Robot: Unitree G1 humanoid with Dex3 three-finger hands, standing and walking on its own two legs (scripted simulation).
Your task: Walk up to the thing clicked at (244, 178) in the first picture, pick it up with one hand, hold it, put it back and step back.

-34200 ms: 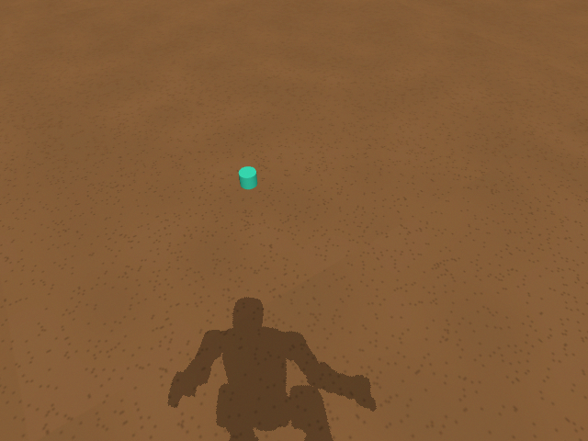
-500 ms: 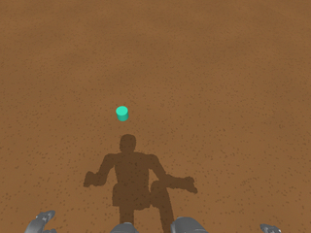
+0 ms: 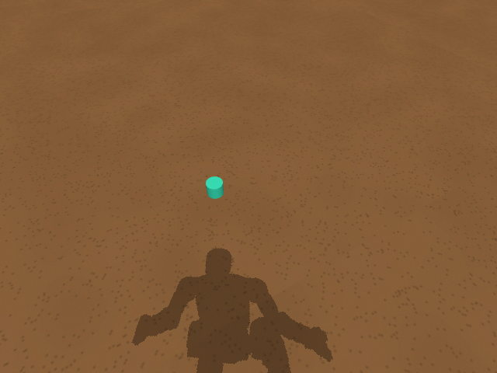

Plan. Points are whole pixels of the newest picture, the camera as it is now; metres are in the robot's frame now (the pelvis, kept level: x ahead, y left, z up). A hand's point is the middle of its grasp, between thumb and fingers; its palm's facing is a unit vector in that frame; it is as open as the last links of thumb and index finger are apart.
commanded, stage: step back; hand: left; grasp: from above
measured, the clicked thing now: (214, 187) +1.08 +0.22 -0.72
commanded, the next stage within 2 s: stand in 0.80 s
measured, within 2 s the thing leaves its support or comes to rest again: neither
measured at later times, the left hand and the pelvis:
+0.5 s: hand out of the picture +0.10 +0.27 -0.15, palm faces +0.02 -0.93 -0.37, open 7.4 cm; pelvis +0.04 +0.01 +0.00, yaw -1 degrees
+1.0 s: hand out of the picture +0.15 +0.26 -0.14, palm faces -0.04 -0.94 -0.34, open 7.4 cm; pelvis +0.05 +0.01 +0.02, yaw -2 degrees
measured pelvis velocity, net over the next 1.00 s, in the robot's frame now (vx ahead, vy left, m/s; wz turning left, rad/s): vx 0.05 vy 0.01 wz -0.04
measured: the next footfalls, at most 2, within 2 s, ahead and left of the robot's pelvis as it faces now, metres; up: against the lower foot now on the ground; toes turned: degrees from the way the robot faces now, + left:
left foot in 0.44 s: +0.12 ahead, +0.13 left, +0.00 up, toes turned +0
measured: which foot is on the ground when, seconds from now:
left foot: down 0.00-0.20, up 0.22-0.42, down 0.44-1.00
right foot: down 0.00-1.00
